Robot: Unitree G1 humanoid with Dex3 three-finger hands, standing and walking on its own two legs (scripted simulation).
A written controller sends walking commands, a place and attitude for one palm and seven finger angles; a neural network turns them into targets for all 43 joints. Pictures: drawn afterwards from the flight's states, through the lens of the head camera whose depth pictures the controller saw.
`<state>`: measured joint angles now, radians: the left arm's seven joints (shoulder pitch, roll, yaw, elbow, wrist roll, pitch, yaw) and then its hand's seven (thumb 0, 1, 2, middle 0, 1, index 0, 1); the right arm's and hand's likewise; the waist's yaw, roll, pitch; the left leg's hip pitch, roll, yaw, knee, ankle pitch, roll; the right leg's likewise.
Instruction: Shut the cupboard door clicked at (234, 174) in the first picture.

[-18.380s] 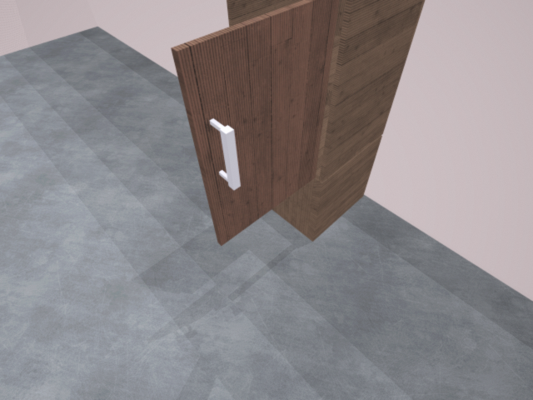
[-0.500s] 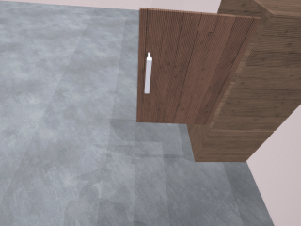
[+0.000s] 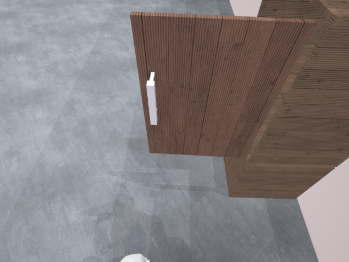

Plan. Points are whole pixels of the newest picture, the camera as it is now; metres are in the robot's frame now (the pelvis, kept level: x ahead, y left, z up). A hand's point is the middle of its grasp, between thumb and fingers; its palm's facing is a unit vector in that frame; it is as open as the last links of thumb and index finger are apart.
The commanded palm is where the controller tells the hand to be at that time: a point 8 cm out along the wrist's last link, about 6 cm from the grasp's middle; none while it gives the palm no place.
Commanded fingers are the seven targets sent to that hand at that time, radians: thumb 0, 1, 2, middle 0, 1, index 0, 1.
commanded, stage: shuffle to correct the standing spot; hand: left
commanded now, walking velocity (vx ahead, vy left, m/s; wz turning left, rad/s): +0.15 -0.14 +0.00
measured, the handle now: (153, 99) +0.56 +0.09 +0.02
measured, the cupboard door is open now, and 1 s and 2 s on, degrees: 88 88 88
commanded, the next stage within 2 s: come to a stop and stand still in 0.38 s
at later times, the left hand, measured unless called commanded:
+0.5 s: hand (142, 240) +0.20 +0.10 -0.18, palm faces -0.03 -0.98 -0.20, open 7.3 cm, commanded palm none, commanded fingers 0.00 0.90 0.90 -0.20 -0.30 -0.20 -0.30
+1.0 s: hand (135, 259) +0.16 +0.11 -0.17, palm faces +0.09 -0.97 -0.22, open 7.3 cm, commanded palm none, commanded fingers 0.00 0.90 0.90 -0.20 -0.30 -0.20 -0.30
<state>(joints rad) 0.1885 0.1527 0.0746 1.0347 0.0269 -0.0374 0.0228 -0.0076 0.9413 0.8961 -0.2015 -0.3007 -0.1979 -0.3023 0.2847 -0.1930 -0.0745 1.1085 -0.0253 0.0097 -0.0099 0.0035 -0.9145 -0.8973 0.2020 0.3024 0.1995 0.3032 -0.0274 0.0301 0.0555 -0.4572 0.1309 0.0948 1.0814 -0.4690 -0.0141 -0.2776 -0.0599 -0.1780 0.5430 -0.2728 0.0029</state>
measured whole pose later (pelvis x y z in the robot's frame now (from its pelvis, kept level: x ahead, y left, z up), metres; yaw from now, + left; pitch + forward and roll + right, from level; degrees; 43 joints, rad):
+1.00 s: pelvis +0.12 -0.08 +0.00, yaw +0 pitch +0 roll +0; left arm 0.23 0.19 0.06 0.98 0.04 0.04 0.03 0.00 0.91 0.90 -0.21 -0.30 -0.20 -0.30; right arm 0.13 -0.18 -0.06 0.98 -0.01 0.04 0.01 0.00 -0.91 -0.90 0.20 0.30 0.20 0.30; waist 0.06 -0.03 0.06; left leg -0.28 0.03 0.03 0.69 -0.39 -0.04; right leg -0.38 -0.10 -0.11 0.49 -0.11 0.01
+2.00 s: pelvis +0.11 -0.12 +0.01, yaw +0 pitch -1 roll +0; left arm 0.23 0.17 0.03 1.10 0.00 0.01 0.03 -0.02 0.95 0.90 -0.20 -0.30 -0.20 -0.30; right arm 0.26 -0.14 -0.03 1.14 -0.01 0.00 -0.04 0.01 -0.94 -0.90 0.20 0.30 0.20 0.30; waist 0.01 -0.01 0.02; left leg -0.17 0.06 0.07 0.43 -0.24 -0.03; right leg -0.15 0.00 -0.07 0.42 -0.25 -0.02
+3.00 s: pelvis +0.10 -0.11 -0.02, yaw +0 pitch +5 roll +1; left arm 0.35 0.16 0.10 0.17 -0.19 -0.31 -0.06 0.00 0.92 0.90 -0.27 -0.38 -0.26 -0.38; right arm 0.25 -0.25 -0.05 0.78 0.02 -0.31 -0.02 0.02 -0.92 -0.90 0.20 0.30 0.20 0.30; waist -0.04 0.01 -0.08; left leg -0.46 0.01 0.06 0.71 -0.34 0.00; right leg -0.45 -0.06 -0.06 0.74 -0.38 0.00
